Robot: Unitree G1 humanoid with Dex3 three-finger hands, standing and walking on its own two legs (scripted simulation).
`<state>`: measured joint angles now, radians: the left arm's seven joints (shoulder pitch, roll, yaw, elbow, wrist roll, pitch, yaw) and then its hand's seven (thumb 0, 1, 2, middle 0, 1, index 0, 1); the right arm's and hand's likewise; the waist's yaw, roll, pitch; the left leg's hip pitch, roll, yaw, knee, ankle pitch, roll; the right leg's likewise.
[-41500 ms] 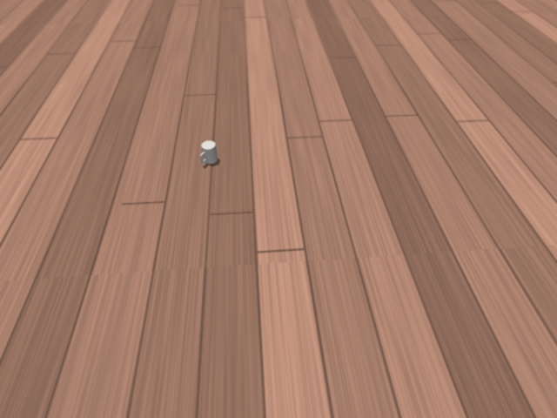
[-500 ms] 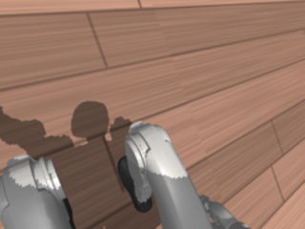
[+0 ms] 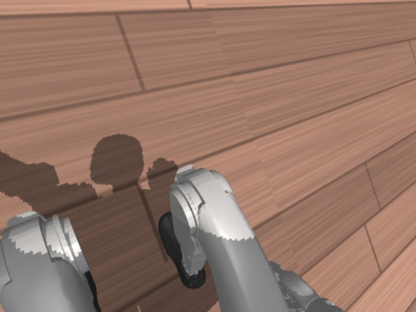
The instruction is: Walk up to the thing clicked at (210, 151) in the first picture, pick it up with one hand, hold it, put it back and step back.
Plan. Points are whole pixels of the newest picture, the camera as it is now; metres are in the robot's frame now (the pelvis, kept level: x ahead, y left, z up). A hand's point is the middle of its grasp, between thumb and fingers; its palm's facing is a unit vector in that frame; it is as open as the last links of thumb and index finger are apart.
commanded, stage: open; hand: left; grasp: from above
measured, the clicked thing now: out of the picture +0.46 +0.31 -0.26
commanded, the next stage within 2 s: withdraw in 0.22 s
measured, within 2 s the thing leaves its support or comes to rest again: neither
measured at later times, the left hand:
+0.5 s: hand out of the picture +0.46 +0.32 -0.22, palm faces -0.40 -0.13 -0.91, open 13.8 cm
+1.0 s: hand out of the picture +0.44 +0.34 -0.03, palm faces -0.46 -0.11 -0.88, open 14.1 cm
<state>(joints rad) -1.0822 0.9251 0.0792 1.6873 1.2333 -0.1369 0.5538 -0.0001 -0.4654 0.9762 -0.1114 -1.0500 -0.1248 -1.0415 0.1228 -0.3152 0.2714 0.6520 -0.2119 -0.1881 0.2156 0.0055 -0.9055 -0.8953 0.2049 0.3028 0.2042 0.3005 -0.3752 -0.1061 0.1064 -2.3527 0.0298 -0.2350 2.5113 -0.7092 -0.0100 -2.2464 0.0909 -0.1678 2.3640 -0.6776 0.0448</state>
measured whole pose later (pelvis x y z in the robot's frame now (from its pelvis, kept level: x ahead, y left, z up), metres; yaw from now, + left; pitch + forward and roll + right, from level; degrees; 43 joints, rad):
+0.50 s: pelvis +0.00 +0.00 +0.00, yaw +0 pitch +30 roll -12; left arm -1.06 0.92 0.08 1.62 1.24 -0.16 0.54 0.00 -0.49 0.99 -0.09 -1.05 -0.10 -1.04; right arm 0.13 -0.32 0.27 0.65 -0.21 -0.17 0.21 0.01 -0.91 -0.90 0.20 0.30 0.20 0.30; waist -0.36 -0.11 0.11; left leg -2.34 0.03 -0.24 2.50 -0.71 -0.02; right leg -2.24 0.09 -0.17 2.36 -0.67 0.04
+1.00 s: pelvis -0.01 -0.01 +0.08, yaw +7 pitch +34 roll -7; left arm -1.02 0.72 -0.07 1.25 1.10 -0.07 0.09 0.00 -0.52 1.01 -0.10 -0.99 -0.09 -1.01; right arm 0.16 -0.30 0.09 0.63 -0.08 0.03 0.11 0.01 -0.91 -0.90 0.20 0.30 0.20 0.30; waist -0.21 0.02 -0.10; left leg -2.18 0.02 -0.12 2.22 -0.64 -0.01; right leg -2.10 0.05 -0.08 2.15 -0.66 0.02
